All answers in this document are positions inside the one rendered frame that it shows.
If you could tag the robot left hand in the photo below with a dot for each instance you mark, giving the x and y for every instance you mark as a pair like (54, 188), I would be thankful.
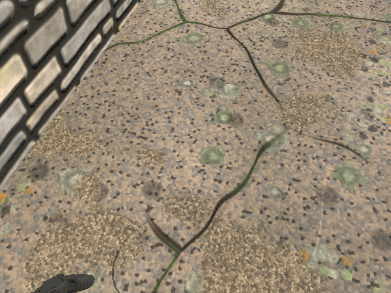
(66, 284)

